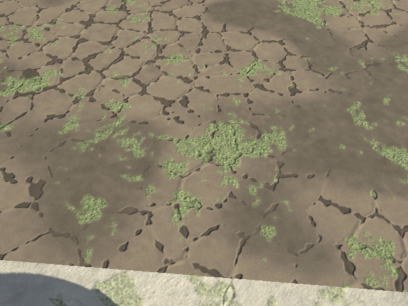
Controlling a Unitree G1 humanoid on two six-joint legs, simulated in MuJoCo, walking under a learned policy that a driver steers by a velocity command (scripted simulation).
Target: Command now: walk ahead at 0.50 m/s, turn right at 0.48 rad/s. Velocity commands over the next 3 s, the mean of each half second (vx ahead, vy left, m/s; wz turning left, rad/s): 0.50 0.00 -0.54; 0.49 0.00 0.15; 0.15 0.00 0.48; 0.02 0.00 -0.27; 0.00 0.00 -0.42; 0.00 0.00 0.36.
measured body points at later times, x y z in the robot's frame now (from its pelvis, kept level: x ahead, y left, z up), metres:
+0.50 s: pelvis +0.26 -0.08 +0.00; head +0.29 -0.11 +0.45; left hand +0.42 +0.16 -0.10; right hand +0.36 -0.40 -0.10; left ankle +0.41 +0.08 -0.67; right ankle +0.25 -0.15 -0.75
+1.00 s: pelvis +0.57 -0.10 +0.00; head +0.60 -0.09 +0.45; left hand +0.78 +0.14 -0.10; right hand +0.60 -0.38 -0.11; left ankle +0.60 -0.04 -0.75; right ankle +0.58 -0.27 -0.67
